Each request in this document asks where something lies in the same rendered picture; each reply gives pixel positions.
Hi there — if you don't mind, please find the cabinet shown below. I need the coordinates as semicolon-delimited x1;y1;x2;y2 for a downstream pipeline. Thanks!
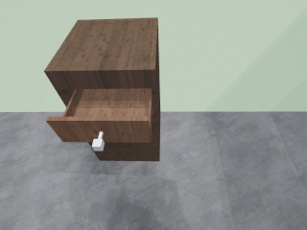
44;17;161;162

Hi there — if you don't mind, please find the handle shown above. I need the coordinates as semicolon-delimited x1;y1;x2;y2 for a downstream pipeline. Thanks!
91;131;105;151

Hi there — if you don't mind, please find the drawer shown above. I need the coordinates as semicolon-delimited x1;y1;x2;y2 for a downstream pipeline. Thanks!
46;88;153;143

